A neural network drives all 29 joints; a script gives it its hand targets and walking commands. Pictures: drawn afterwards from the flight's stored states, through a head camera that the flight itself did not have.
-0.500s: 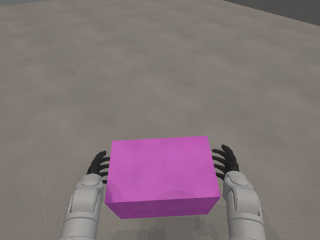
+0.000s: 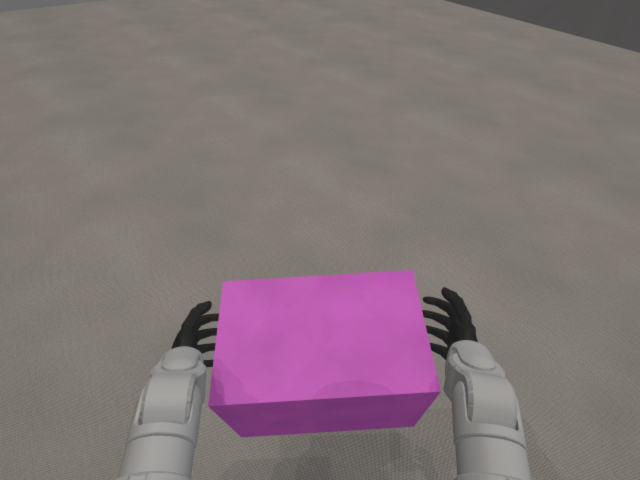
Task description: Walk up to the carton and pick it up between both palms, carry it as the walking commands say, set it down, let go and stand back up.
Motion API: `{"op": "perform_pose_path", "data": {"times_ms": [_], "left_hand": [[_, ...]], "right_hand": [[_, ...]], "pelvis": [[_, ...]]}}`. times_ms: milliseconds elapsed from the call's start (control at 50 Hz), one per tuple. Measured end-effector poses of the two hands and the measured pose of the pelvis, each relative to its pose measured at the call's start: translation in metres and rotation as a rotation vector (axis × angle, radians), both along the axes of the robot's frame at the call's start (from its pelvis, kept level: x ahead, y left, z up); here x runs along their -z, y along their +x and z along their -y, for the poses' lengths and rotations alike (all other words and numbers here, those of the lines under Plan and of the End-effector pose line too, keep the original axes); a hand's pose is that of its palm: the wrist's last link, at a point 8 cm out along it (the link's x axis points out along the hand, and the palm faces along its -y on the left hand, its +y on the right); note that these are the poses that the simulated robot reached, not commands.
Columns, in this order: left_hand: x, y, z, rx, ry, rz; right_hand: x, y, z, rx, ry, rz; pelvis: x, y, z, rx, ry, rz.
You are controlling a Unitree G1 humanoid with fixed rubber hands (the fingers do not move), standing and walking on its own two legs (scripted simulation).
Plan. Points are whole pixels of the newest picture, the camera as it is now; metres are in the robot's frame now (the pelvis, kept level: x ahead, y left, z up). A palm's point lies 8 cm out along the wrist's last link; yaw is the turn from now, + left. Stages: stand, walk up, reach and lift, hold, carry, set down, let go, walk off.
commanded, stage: carry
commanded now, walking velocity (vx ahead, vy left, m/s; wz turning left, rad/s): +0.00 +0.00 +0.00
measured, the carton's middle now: (323, 357) +0.31 +0.00 -0.06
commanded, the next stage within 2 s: none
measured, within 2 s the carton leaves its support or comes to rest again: neither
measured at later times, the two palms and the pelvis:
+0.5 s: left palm (179, 327) +0.27 +0.18 +0.07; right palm (462, 330) +0.28 -0.17 +0.07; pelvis +0.01 +0.00 +0.00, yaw +0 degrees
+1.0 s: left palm (187, 220) +0.42 +0.20 +0.12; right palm (428, 215) +0.45 -0.14 +0.11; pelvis +0.17 +0.01 +0.01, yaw +3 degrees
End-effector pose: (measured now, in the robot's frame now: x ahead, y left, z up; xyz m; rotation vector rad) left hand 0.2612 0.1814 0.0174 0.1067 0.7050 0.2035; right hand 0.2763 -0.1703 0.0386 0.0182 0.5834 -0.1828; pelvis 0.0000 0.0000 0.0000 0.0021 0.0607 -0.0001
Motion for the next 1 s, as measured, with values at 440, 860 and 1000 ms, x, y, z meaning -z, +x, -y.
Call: {"op": "perform_pose_path", "data": {"times_ms": [440,860,1000], "left_hand": [[-0.036,0.002,-0.001,-0.056,-0.042,0.092],[-0.075,0.098,-0.038,-0.16,-0.085,0.114],[-0.1,0.154,-0.021,-0.206,-0.073,0.154]], "right_hand": [[-0.02,-0.002,-0.002,0.013,-0.019,0.037],[-0.063,0.107,-0.042,-0.009,-0.049,0.018],[-0.076,0.171,-0.027,-0.027,-0.025,0.045]], "pelvis": [[0.0,-0.002,-0.001,0.0,0.0,0.004],[-0.019,0.108,-0.027,-0.043,-0.043,-0.027],[-0.01,0.175,-0.006,-0.055,-0.015,-0.046]]}}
